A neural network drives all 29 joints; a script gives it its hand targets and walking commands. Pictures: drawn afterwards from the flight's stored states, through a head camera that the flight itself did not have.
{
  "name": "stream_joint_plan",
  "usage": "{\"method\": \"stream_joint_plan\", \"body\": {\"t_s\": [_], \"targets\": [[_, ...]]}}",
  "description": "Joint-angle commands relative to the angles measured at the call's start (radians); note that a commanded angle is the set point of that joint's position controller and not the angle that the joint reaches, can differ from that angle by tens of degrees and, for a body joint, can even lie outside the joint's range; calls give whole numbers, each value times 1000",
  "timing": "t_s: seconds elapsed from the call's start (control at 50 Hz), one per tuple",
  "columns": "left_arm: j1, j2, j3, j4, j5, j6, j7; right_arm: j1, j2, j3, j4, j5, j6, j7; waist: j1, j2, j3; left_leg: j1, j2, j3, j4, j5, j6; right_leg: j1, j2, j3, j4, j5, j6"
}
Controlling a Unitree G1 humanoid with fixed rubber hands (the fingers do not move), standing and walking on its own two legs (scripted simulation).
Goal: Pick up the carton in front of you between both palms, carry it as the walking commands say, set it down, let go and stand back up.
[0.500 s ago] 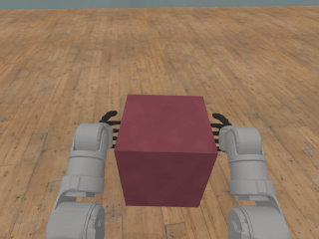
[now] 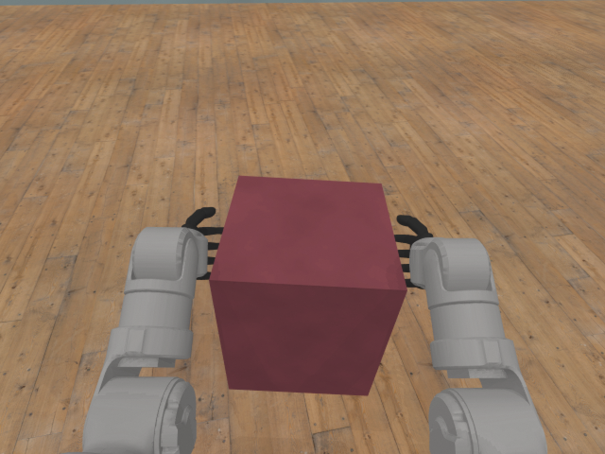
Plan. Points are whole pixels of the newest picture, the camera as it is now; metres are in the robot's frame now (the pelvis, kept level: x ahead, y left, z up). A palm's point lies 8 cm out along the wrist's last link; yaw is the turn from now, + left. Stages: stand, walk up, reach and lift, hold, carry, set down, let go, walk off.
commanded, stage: carry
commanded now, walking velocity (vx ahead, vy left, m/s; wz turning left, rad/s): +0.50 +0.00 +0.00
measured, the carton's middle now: (304, 287) +0.36 +0.00 +0.04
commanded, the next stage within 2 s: none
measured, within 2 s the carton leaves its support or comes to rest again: neither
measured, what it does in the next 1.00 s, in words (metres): walks ahead: right foot, then left foot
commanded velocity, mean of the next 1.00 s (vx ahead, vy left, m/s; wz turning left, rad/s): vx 0.50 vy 0.00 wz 0.00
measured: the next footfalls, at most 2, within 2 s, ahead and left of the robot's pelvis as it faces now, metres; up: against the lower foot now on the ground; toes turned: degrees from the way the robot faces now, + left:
right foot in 0.24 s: +0.23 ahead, -0.13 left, +0.00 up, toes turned -7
left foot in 0.72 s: +0.52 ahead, +0.08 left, +0.00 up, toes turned +10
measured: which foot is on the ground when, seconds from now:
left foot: down 0.00-0.24, up 0.26-0.70, down 0.72-1.00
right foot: up 0.00-0.22, down 0.24-0.74, up 0.76-1.00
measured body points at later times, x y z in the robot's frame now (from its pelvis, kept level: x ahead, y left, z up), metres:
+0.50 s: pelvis +0.21 -0.05 +0.02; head +0.25 -0.07 +0.47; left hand +0.53 +0.11 +0.09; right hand +0.55 -0.19 +0.09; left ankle +0.26 +0.10 -0.68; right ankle +0.19 -0.13 -0.74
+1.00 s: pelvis +0.50 +0.01 +0.01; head +0.48 +0.02 +0.46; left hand +0.78 +0.15 +0.08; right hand +0.77 -0.15 +0.09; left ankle +0.48 +0.07 -0.74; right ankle +0.58 -0.15 -0.68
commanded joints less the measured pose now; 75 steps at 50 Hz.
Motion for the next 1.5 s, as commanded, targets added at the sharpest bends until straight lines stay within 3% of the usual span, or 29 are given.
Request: {"method": "stream_joint_plan", "body": {"t_s": [0.0, 0.16, 0.2, 0.22, 0.24, 0.26, 0.28, 0.32, 0.34, 0.42, 0.58, 0.64, 0.68, 0.7, 0.72, 0.74, 0.76, 0.82, 0.88, 0.98, 1.14, 1.18, 1.22, 1.24, 1.26, 1.28, 1.34, 1.38, 1.48], "targets": [[-785, -1189, -545, -173, -432, -42, -207, -857, 1114, 512, -291, 463, -39, 220, -32, 128, -290, 444, 282, -359, -233, 215, 141, -281, -33, 13, -9, 92, 6], [-697, -1159, -557, -180, -399, -18, -208, -733, 1103, 534, -249, 429, -8, 224, -7, 169, -296, 375, 204, -117, -181, 385, 72, -2, 16, -78, -449, 334, 18], [-671, -1162, -554, -172, -394, -15, -223, -699, 1111, 546, -239, 417, -7, 228, 11, 96, -343, 229, 161, -27, -6, 408, 29, 307, 41, -134, -570, 381, 2], [-639, -1164, -548, -158, -388, -13, -230, -686, 1109, 549, -237, 414, -4, 231, 29, 38, -392, 78, 137, 4, 139, 338, -7, 522, -48, -32, -562, 347, -26], [-600, -1141, -537, -152, -372, -11, -235, -675, 1119, 553, -237, 418, 4, 234, 45, -170, -461, -149, 59, 37, 374, 50, -58, 706, -307, 358, -614, 260, -102], [-589, -1137, -526, -151, -352, -12, -235, -689, 1135, 554, -245, 418, 11, 240, 60, -315, -417, -403, -25, -11, 495, -236, -59, 805, -414, 591, -674, 293, -200], [-579, -1143, -528, -187, -346, -13, -237, -687, 1159, 571, -254, 429, 13, 246, 52, -253, -403, -453, 35, -77, 604, -238, -43, 782, -427, 592, -663, 281, -215], [-580, -1183, -563, -290, -356, -15, -244, -647, 1205, 592, -292, 434, 8, 255, 50, -108, -342, -460, 85, -79, 575, -146, -39, 691, -367, 429, -679, 388, -164], [-591, -1198, -581, -349, -361, -16, -247, -623, 1224, 600, -318, 437, 5, 256, 49, -94, -329, -432, 102, -76, 511, -99, -48, 652, -346, 354, -703, 432, -139], [-474, -1208, -659, -533, -379, -13, -264, -445, 1229, 659, -469, 397, -14, 238, 47, -135, -353, -366, 64, -5, 351, 1, -79, 678, -269, 171, -712, 635, -111], [-46, -1103, -765, -611, -331, -4, -304, -84, 1073, 760, -635, 302, -3, 244, 58, -169, -239, -346, 29, 79, 47, 198, -62, 690, -226, 46, -681, 809, -98], [57, -1080, -760, -602, -319, 2, -312, 19, 1075, 752, -626, 314, 14, 271, 56, -180, -183, -214, 18, 106, -70, 243, -34, 627, -221, 2, -640, 858, -64], [49, -1068, -773, -617, -326, 8, -315, 44, 1063, 743, -612, 319, 19, 286, 33, -121, -222, 77, -36, 185, -137, 224, -16, 490, -176, -86, -432, 882, -21], [38, -1052, -778, -622, -327, 10, -315, 64, 1053, 735, -598, 320, 21, 291, 16, -64, -277, 295, 30, 105, -111, 147, -6, 334, -150, -101, -279, 706, 5], [21, -1040, -784, -634, -335, 16, -316, 75, 1028, 724, -590, 315, 21, 294, 6, 134, -325, 437, 278, -304, -191, -5, 69, 121, -71, -110, -11, 412, 46], [-7, -1050, -800, -648, -343, 21, -316, 66, 1036, 720, -563, 315, 14, 297, 6, 319, -323, 579, 416, -626, -291, 14, 194, -174, 37, -35, 180, 38, 53], [-27, -1065, -807, -644, -348, 16, -316, 60, 1060, 725, -575, 326, 10, 300, 12, 230, -290, 542, 418, -581, -289, 67, 195, -250, -23, 52, 292, 5, 27], [-19, -1128, -816, -626, -358, -13, -319, 3, 1125, 756, -616, 356, -11, 307, 23, 30, -236, 315, 338, -333, -328, 97, 104, -189, -125, 90, 183, 156, 6], [38, -1156, -822, -620, -346, -34, -309, 22, 1128, 770, -638, 372, -25, 315, 23, 88, -227, 247, 288, -184, -389, 37, 82, -133, -113, 33, 46, 255, 31], [59, -1113, -823, -648, -324, -38, -287, 33, 1065, 779, -672, 384, -23, 319, 18, 94, -160, 308, 254, -94, -425, 118, 87, -210, -107, -26, -195, 400, 70], [58, -1009, -797, -641, -328, 22, -282, 72, 964, 736, -637, 342, 27, 298, 11, 134, -46, 391, 236, 9, -343, 424, 59, -158, -67, -98, -425, 475, 26], [46, -1005, -788, -630, -332, 30, -286, 55, 963, 737, -629, 341, 35, 296, 15, 153, -61, 388, 231, 40, -259, 578, 37, -36, -36, -135, -476, 451, 4], [59, -1013, -775, -602, -333, 30, -291, 41, 965, 744, -629, 341, 39, 295, 43, 93, -179, 257, 168, 136, 52, 656, -14, 339, 26, -194, -515, 378, -2], [72, -1014, -766, -593, -327, 26, -294, 21, 963, 750, -638, 347, 41, 295, 66, -25, -275, 63, 128, 137, 296, 415, -50, 566, -155, 70, -568, 215, -35], [65, -1024, -758, -566, -322, 12, -297, -14, 994, 766, -666, 359, 45, 296, 63, -319, -351, -245, -3, 91, 594, 65, -96, 776, -393, 523, -667, 174, -171], [74, -1063, -765, -569, -331, 6, -298, -31, 1002, 769, -659, 362, 37, 299, 53, -301, -317, -363, -13, -30, 721, -162, -72, 757, -404, 581, -719, 370, -182], [12, -1154, -796, -635, -355, -25, -307, -30, 1095, 788, -661, 371, -2, 304, 45, -58, -297, -366, 116, -88, 685, -39, -26, 593, -340, 294, -681, 529, -111], [9, -1171, -805, -654, -365, -40, -312, -15, 1124, 804, -668, 365, -21, 296, 41, -102, -296, -307, 119, -56, 588, 29, -36, 518, -303, 191, -731, 448, -79], [64, -1122, -812, -692, -379, -46, -325, 57, 1110, 805, -694, 332, -42, 274, 44, -143, -224, -368, 115, 15, 333, 132, -72, 529, -272, 78, -805, 424, -107]]}}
